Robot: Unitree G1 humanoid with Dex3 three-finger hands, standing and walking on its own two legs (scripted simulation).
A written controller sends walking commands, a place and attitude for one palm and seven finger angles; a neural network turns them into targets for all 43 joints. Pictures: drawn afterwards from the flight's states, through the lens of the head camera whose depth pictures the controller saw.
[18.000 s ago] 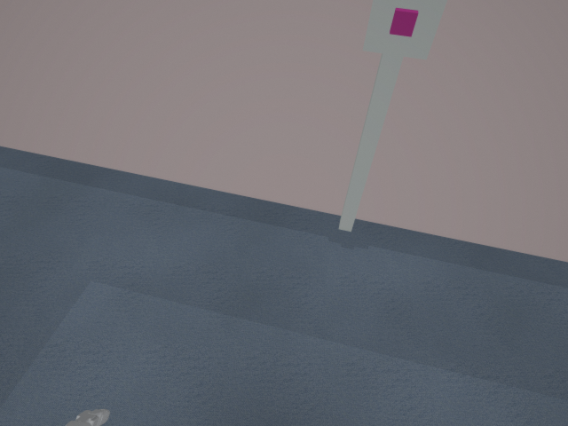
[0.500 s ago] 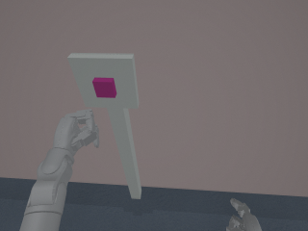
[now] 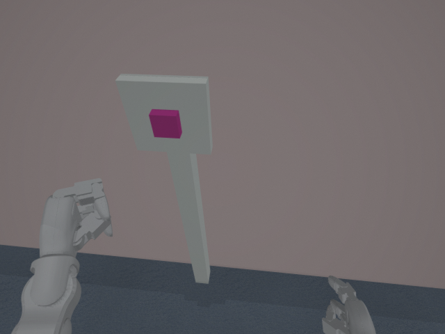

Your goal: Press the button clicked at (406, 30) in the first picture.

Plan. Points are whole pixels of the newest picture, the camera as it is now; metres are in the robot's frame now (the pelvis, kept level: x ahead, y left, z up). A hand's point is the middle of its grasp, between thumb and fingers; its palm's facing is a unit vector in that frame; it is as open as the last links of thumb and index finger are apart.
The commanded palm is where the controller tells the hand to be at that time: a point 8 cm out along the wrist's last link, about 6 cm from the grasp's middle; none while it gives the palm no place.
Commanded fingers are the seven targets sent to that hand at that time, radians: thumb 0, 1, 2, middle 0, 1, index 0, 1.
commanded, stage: draw the hand back to the body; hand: left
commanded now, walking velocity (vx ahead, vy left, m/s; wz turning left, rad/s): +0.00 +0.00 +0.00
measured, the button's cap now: (166, 123) +0.48 +0.18 +0.15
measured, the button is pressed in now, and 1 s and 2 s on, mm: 0 0 0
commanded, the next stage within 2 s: step back with the hand held close in 0.72 s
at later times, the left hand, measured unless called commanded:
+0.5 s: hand (54, 233) +0.19 +0.25 +0.17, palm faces +0.43 -0.82 -0.37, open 3.1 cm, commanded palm +0.14 +0.29 +0.17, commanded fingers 0.00 0.90 0.90 -1.30 -1.50 -1.30 -1.50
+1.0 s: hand (56, 233) +0.19 +0.25 +0.16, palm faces +0.41 -0.82 -0.41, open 3.1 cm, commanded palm +0.14 +0.29 +0.17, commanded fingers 0.00 0.90 0.90 -1.30 -1.50 -1.30 -1.50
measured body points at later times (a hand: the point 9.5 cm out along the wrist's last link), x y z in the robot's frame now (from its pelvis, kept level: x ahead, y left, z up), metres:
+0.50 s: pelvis +0.02 +0.01 +0.00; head -0.01 -0.01 +0.45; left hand +0.16 +0.29 +0.19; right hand +0.21 -0.20 -0.08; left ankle +0.01 +0.11 -0.74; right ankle +0.02 -0.11 -0.74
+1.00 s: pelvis +0.01 +0.01 +0.00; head +0.00 -0.01 +0.45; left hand +0.17 +0.29 +0.19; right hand +0.19 -0.22 -0.08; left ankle +0.01 +0.11 -0.74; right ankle +0.02 -0.11 -0.74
